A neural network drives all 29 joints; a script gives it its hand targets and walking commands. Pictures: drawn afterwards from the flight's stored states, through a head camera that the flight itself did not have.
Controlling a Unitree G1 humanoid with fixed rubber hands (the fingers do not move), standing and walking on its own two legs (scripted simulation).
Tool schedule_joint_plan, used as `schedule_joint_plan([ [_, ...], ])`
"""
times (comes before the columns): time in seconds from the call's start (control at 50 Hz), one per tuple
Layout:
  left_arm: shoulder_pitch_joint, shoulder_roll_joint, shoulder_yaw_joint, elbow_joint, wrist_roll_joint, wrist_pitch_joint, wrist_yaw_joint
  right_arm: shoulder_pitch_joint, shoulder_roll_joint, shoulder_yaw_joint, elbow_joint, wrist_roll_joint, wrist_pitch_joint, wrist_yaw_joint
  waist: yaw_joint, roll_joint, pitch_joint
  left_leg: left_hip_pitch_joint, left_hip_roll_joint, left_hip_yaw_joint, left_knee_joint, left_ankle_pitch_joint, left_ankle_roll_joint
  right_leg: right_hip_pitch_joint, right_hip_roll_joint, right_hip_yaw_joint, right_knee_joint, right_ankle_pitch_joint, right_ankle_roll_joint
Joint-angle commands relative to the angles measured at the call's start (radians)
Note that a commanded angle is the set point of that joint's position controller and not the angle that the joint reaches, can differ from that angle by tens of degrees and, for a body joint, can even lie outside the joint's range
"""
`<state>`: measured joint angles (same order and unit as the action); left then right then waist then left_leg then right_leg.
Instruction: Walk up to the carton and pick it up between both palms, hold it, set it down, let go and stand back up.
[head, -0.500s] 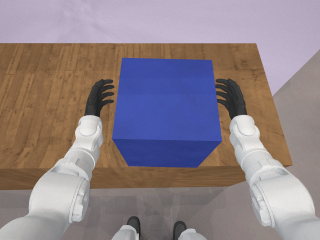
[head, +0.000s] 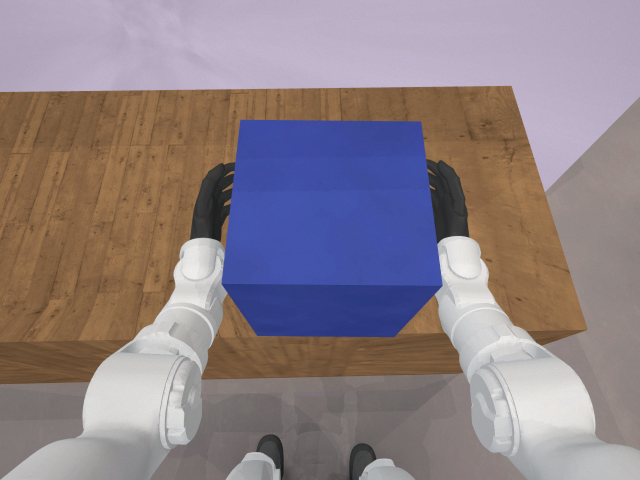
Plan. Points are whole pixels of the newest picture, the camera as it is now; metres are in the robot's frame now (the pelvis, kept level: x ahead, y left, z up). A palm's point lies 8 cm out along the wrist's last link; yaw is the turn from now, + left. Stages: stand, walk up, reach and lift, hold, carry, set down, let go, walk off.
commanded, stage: reach and lift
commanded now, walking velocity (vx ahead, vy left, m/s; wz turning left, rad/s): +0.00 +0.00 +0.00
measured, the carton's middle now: (327, 243) +0.41 +0.00 -0.04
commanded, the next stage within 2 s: none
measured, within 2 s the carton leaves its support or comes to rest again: neither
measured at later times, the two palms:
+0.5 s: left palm (212, 232) +0.41 +0.15 -0.01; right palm (445, 229) +0.41 -0.15 -0.01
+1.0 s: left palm (213, 233) +0.41 +0.15 -0.02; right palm (444, 229) +0.42 -0.15 -0.01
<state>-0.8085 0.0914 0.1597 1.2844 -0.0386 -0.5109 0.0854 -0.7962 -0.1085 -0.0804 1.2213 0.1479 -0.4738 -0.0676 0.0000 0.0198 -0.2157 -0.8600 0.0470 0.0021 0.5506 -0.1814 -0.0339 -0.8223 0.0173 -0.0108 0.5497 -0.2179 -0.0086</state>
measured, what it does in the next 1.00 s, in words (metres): stands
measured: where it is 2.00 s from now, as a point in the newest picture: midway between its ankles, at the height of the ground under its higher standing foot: outside the picture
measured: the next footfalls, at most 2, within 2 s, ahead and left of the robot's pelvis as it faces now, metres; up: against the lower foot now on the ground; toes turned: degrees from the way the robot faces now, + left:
none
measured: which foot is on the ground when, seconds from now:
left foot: down 0.00-1.00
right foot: down 0.00-1.00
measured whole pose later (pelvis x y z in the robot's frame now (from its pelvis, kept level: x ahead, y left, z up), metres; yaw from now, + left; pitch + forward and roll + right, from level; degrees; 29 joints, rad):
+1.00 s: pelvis +0.00 +0.00 +0.00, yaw +0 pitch +29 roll -1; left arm -0.78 0.03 0.32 1.28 0.10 -0.61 0.11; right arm -0.78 -0.01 -0.47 1.22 -0.24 -0.57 -0.08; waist 0.00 0.01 -0.22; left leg -0.86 0.05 0.00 0.55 -0.19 -0.03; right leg -0.82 0.02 -0.01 0.55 -0.22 -0.01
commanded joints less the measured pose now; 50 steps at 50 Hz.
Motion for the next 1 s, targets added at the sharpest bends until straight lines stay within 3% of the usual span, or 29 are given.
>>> schedule_joint_plan([
  [0.0, -0.295, -0.141, 0.114, -0.115, 0.201, -0.066, -0.025, -0.4, 0.084, -0.019, -0.106, -0.2, -0.08, 0.021, 0.055, -0.04, -0.745, 0.469, -0.046, 0.059, 0.116, 0.439, -0.023, 0.377, 0.016, -0.011, 0.042, 0.579, 0.053],
  [0.02, -0.335, -0.194, 0.116, -0.115, 0.223, -0.067, -0.037, -0.393, 0.151, -0.054, -0.103, -0.242, -0.074, 0.03, 0.026, -0.017, -0.763, 0.455, -0.042, 0.06, 0.11, 0.408, -0.028, 0.394, 0.01, -0.02, 0.035, 0.543, 0.049],
  [0.04, -0.368, -0.256, 0.112, -0.093, 0.25, -0.074, -0.064, -0.438, 0.265, -0.031, -0.131, -0.28, -0.072, 0.054, 0.05, -0.03, -0.718, 0.446, -0.043, 0.065, 0.113, 0.413, -0.02, 0.406, -0.004, -0.01, 0.038, 0.554, 0.048],
  [0.06, -0.343, -0.31, 0.102, -0.066, 0.277, -0.073, -0.073, -0.411, 0.289, -0.068, -0.118, -0.331, -0.088, 0.061, 0.027, -0.037, -0.705, 0.471, -0.042, 0.059, 0.091, 0.411, -0.024, 0.405, 0.0, -0.023, 0.024, 0.569, 0.051],
  [0.1, -0.372, -0.461, 0.067, -0.046, 0.326, -0.085, -0.106, -0.394, 0.511, -0.062, -0.106, -0.437, -0.092, 0.113, 0.045, -0.027, -0.697, 0.49, -0.041, 0.077, 0.071, 0.392, -0.022, 0.408, 0.003, -0.045, 0.012, 0.534, 0.046],
  [0.12, -0.395, -0.507, 0.03, -0.054, 0.326, -0.09, -0.116, -0.394, 0.527, -0.092, -0.073, -0.477, -0.098, 0.124, 0.005, -0.016, -0.674, 0.505, -0.032, 0.067, 0.073, 0.372, -0.034, 0.418, -0.001, -0.059, 0.017, 0.539, 0.038],
  [0.16, -0.368, -0.548, 0.057, 0.019, 0.371, -0.104, -0.134, -0.387, 0.593, -0.098, -0.044, -0.526, -0.102, 0.144, 0.035, -0.064, -0.61, 0.432, -0.035, 0.068, 0.052, 0.305, -0.007, 0.434, -0.007, -0.045, 0.002, 0.49, 0.033],
  [0.18, -0.37, -0.545, 0.05, 0.037, 0.363, -0.114, -0.138, -0.386, 0.593, -0.116, -0.042, -0.544, -0.106, 0.143, 0.015, -0.079, -0.573, 0.447, -0.034, 0.069, 0.047, 0.323, -0.011, 0.441, -0.002, -0.058, 0.01, 0.535, 0.036],
  [0.2, -0.336, -0.554, 0.049, 0.031, 0.38, -0.113, -0.133, -0.368, 0.599, -0.11, -0.023, -0.565, -0.092, 0.152, 0.048, -0.033, -0.569, 0.445, -0.038, 0.087, 0.035, 0.308, -0.011, 0.456, -0.012, -0.044, 0.003, 0.509, 0.03],
  [0.24, -0.332, -0.575, 0.03, 0.035, 0.382, -0.112, -0.136, -0.321, 0.615, -0.125, 0.022, -0.596, -0.094, 0.161, 0.019, -0.011, -0.555, 0.481, -0.026, 0.075, 0.021, 0.323, -0.02, 0.445, -0.003, -0.06, -0.006, 0.496, 0.015],
  [0.28, -0.353, -0.565, 0.031, 0.065, 0.397, -0.099, -0.129, -0.353, 0.618, -0.141, 0.033, -0.588, -0.087, 0.165, 0.028, 0.02, -0.537, 0.496, -0.026, 0.083, 0.041, 0.312, -0.018, 0.39, 0.002, -0.058, -0.018, 0.421, 0.002],
  [0.32, -0.329, -0.558, 0.044, 0.055, 0.399, -0.093, -0.135, -0.331, 0.63, -0.141, 0.018, -0.607, -0.08, 0.164, 0.021, -0.001, -0.513, 0.484, -0.027, 0.083, 0.029, 0.296, -0.015, 0.421, -0.002, -0.053, -0.025, 0.441, 0.011],
  [0.34, -0.311, -0.556, 0.054, 0.049, 0.406, -0.098, -0.142, -0.325, 0.647, -0.137, 0.033, -0.608, -0.082, 0.163, 0.034, -0.03, -0.511, 0.409, -0.029, 0.087, 0.034, 0.27, -0.008, 0.463, -0.008, -0.047, 0.004, 0.464, 0.018],
  [0.36, -0.358, -0.535, 0.067, 0.063, 0.41, -0.096, -0.137, -0.349, 0.64, -0.136, 0.034, -0.613, -0.077, 0.165, 0.049, -0.005, -0.53, 0.417, -0.035, 0.082, 0.024, 0.246, -0.002, 0.461, -0.006, -0.045, 0.004, 0.452, 0.021],
  [0.38, -0.317, -0.574, 0.045, 0.065, 0.403, -0.099, -0.136, -0.324, 0.626, -0.151, 0.04, -0.608, -0.087, 0.161, 0.017, -0.004, -0.539, 0.455, -0.027, 0.076, 0.028, 0.305, -0.013, 0.447, 0.007, -0.062, -0.012, 0.473, 0.011],
  [0.44, -0.329, -0.599, 0.014, 0.037, 0.383, -0.107, -0.132, -0.325, 0.654, -0.145, 0.041, -0.622, -0.094, 0.151, -0.003, -0.023, -0.569, 0.426, -0.029, 0.075, 0.046, 0.297, -0.008, 0.445, -0.002, -0.047, 0.004, 0.515, 0.016],
  [0.52, -0.289, -0.608, 0.027, 0.062, 0.415, -0.107, -0.126, -0.325, 0.671, -0.109, 0.073, -0.597, -0.106, 0.156, 0.029, -0.006, -0.561, 0.449, -0.024, 0.073, 0.057, 0.352, -0.016, 0.441, -0.001, -0.048, 0.021, 0.584, 0.018],
  [0.54, -0.275, -0.631, 0.021, 0.082, 0.412, -0.104, -0.129, -0.295, 0.682, -0.126, 0.087, -0.606, -0.11, 0.152, 0.006, -0.002, -0.523, 0.439, -0.024, 0.069, 0.064, 0.369, -0.02, 0.428, 0.005, -0.051, 0.02, 0.577, 0.01],
  [0.56, -0.282, -0.61, 0.03, 0.062, 0.409, -0.106, -0.13, -0.317, 0.663, -0.113, 0.065, -0.599, -0.112, 0.149, 0.027, -0.023, -0.557, 0.436, -0.02, 0.077, 0.056, 0.377, -0.012, 0.45, 0.005, -0.052, 0.013, 0.589, 0.016],
  [0.62, -0.284, -0.612, 0.035, 0.067, 0.417, -0.108, -0.129, -0.286, 0.691, -0.128, 0.077, -0.605, -0.114, 0.145, 0.014, -0.009, -0.52, 0.436, -0.022, 0.079, 0.056, 0.36, -0.01, 0.434, 0.004, -0.053, 0.004, 0.544, 0.008],
  [0.64, -0.303, -0.62, 0.032, 0.059, 0.414, -0.106, -0.128, -0.285, 0.676, -0.116, 0.111, -0.597, -0.113, 0.148, 0.028, 0.006, -0.536, 0.437, -0.022, 0.087, 0.058, 0.359, -0.008, 0.441, 0.005, -0.053, 0.002, 0.542, 0.011],
  [0.66, -0.257, -0.644, -0.001, 0.066, 0.419, -0.103, -0.132, -0.263, 0.686, -0.091, 0.143, -0.597, -0.116, 0.144, -0.002, -0.01, -0.516, 0.444, -0.02, 0.06, 0.053, 0.383, -0.02, 0.455, 0.008, -0.066, 0.007, 0.607, 0.016],
  [0.72, -0.297, -0.606, 0.039, 0.087, 0.402, -0.117, -0.139, -0.304, 0.685, -0.108, 0.109, -0.602, -0.121, 0.135, 0.018, -0.049, -0.513, 0.37, -0.023, 0.073, 0.054, 0.315, -0.001, 0.467, -0.006, -0.048, 0.024, 0.589, 0.03],
  [0.76, -0.306, -0.607, 0.048, 0.078, 0.417, -0.127, -0.139, -0.299, 0.694, -0.111, 0.095, -0.601, -0.128, 0.143, 0.034, -0.011, -0.543, 0.356, -0.024, 0.087, 0.042, 0.302, -0.001, 0.482, -0.012, -0.043, 0.02, 0.571, 0.026],
  [0.8, -0.292, -0.608, 0.042, 0.098, 0.418, -0.113, -0.139, -0.295, 0.692, -0.098, 0.126, -0.6, -0.118, 0.139, 0.025, -0.033, -0.516, 0.368, -0.022, 0.087, 0.036, 0.308, 0.004, 0.479, -0.009, -0.045, 0.019, 0.606, 0.037],
  [0.82, -0.298, -0.621, 0.031, 0.087, 0.411, -0.119, -0.135, -0.293, 0.681, -0.107, 0.132, -0.584, -0.126, 0.144, 0.007, -0.007, -0.526, 0.406, -0.025, 0.079, 0.031, 0.321, -0.003, 0.456, -0.001, -0.047, -0.004, 0.551, 0.022],
  [0.9, -0.293, -0.643, -0.005, 0.111, 0.399, -0.123, -0.131, -0.316, 0.699, -0.087, 0.125, -0.597, -0.142, 0.133, 0.002, -0.002, -0.55, 0.385, -0.026, 0.07, 0.038, 0.328, -0.004, 0.432, 0.0, -0.062, -0.007, 0.58, 0.018],
  [0.92, -0.252, -0.648, 0.016, 0.122, 0.402, -0.12, -0.135, -0.279, 0.708, -0.085, 0.109, -0.596, -0.143, 0.134, 0.024, -0.026, -0.546, 0.366, -0.019, 0.077, 0.044, 0.341, 0.0, 0.45, 0.004, -0.056, 0.005, 0.596, 0.021],
  [0.98, -0.256, -0.643, 0.02, 0.104, 0.399, -0.137, -0.135, -0.283, 0.724, -0.086, 0.131, -0.616, -0.145, 0.125, 0.022, -0.038, -0.547, 0.339, -0.023, 0.078, 0.035, 0.34, -0.001, 0.492, -0.009, -0.047, 0.011, 0.626, 0.02],
])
